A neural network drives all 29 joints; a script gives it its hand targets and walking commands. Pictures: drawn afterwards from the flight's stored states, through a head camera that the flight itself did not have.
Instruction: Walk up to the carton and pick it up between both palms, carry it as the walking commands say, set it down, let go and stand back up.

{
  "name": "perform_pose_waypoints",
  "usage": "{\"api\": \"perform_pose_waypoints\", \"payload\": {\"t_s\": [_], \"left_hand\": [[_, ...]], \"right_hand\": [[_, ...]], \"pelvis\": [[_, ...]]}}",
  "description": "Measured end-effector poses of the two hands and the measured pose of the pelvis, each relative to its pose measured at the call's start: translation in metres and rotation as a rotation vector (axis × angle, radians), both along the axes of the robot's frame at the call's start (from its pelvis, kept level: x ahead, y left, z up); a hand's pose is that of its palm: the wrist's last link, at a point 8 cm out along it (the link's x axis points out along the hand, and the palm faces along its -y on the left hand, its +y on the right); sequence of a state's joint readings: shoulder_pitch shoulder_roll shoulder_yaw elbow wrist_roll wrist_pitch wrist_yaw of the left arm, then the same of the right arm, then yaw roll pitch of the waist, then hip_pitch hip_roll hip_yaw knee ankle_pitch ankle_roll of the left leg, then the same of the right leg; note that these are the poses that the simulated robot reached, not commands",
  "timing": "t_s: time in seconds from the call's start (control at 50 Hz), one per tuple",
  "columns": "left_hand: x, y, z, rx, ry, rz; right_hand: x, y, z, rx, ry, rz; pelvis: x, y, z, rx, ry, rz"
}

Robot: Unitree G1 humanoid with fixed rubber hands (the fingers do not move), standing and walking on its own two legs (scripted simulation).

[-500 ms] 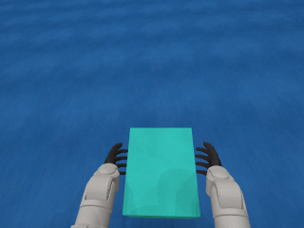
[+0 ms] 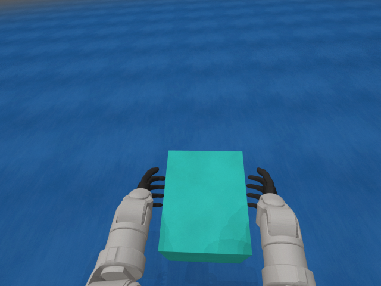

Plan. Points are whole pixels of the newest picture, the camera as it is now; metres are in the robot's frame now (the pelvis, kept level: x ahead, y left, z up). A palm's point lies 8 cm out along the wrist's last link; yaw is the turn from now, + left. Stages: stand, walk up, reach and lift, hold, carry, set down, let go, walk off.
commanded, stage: set down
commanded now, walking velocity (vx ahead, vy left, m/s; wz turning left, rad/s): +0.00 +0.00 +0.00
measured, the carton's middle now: (204, 207) +0.34 -0.04 -0.05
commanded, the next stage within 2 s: none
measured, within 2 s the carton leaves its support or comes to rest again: neither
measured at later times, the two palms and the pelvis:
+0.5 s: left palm (137, 211) +0.32 +0.12 -0.01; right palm (251, 211) +0.29 -0.15 -0.01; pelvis +0.00 +0.02 -0.01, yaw +1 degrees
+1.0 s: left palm (152, 222) +0.34 +0.11 -0.11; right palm (251, 229) +0.30 -0.16 -0.11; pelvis -0.01 +0.02 -0.05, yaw +0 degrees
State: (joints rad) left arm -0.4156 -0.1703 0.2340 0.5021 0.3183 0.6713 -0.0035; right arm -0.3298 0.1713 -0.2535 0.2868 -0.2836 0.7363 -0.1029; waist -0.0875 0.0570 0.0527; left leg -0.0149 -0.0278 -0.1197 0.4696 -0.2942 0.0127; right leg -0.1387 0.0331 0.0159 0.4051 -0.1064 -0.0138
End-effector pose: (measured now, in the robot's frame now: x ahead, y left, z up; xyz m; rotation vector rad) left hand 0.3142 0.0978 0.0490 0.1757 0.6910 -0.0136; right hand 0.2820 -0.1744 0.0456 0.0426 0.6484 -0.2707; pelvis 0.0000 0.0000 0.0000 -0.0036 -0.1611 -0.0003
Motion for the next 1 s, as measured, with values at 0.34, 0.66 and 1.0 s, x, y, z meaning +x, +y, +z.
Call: {"api": "perform_pose_waypoints", "payload": {"t_s": [0.34,0.66,1.0], "left_hand": [[-0.005,0.024,-0.033,-0.044,0.035,0.034],[0.014,0.024,-0.095,-0.025,0.040,0.018],[0.029,0.007,-0.161,-0.055,-0.010,0.053]], "right_hand": [[0.010,0.022,-0.023,-0.018,0.051,0.022],[0.014,0.024,-0.092,-0.024,0.074,-0.001],[0.022,0.011,-0.159,-0.003,0.033,-0.070]], "pelvis": [[-0.006,0.008,-0.007,-0.017,0.046,0.026],[0.004,0.033,-0.013,0.003,0.261,0.016],[-0.008,0.019,-0.050,0.018,0.553,0.006]]}}
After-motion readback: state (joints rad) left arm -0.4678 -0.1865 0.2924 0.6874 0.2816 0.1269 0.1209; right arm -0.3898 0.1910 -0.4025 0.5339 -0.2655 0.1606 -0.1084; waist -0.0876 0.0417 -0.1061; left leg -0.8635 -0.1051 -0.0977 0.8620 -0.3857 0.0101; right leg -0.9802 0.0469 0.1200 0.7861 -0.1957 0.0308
